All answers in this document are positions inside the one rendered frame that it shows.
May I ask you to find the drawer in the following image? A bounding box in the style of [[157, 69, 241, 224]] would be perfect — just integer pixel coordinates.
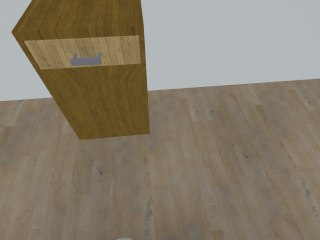
[[24, 35, 141, 70]]

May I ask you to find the cabinet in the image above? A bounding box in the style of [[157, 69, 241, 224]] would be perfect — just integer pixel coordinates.
[[11, 0, 150, 140]]

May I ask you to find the handle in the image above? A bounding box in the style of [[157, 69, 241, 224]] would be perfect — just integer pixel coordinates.
[[70, 52, 101, 66]]

